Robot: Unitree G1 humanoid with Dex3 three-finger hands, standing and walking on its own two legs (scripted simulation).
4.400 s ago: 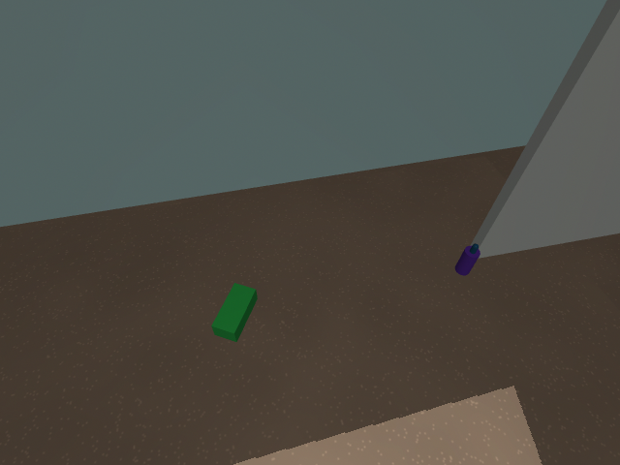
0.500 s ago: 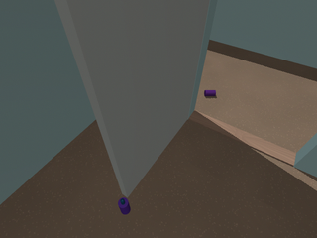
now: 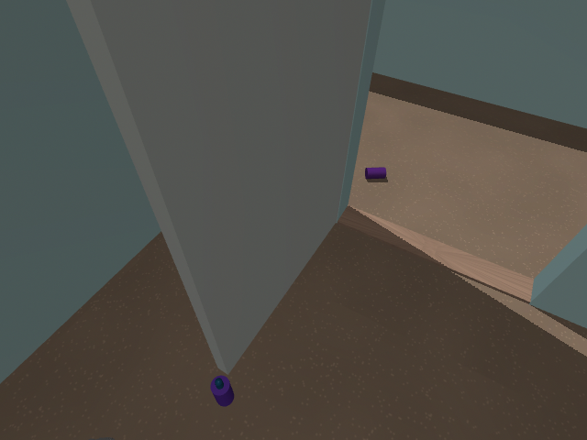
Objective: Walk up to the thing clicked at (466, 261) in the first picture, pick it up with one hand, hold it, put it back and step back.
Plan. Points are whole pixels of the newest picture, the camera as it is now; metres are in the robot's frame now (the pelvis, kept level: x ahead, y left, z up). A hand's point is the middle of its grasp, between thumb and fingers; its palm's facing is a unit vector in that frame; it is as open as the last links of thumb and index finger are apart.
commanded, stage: walk up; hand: left
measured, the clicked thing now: (221, 389) +0.39 +0.22 -0.70
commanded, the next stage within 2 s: stand in 0.54 s
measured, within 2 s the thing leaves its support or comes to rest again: neither
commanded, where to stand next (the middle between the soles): +0.05 +0.01 m, yaw +0 degrees
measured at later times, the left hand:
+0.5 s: hand out of the picture +0.10 +0.25 -0.15, palm faces -0.03 -0.94 -0.35, open 7.4 cm
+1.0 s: hand out of the picture +0.08 +0.25 -0.15, palm faces -0.02 -0.94 -0.34, open 7.4 cm
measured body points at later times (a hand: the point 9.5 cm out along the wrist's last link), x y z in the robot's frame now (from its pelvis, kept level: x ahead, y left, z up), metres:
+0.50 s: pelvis +0.01 +0.00 +0.00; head +0.02 -0.01 +0.45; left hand +0.10 +0.30 -0.13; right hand +0.08 -0.30 -0.14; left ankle -0.02 +0.13 -0.75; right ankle +0.02 -0.13 -0.75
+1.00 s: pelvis +0.00 +0.00 +0.00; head +0.01 +0.00 +0.45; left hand +0.08 +0.30 -0.13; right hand +0.08 -0.30 -0.13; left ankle -0.02 +0.13 -0.75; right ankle +0.02 -0.13 -0.75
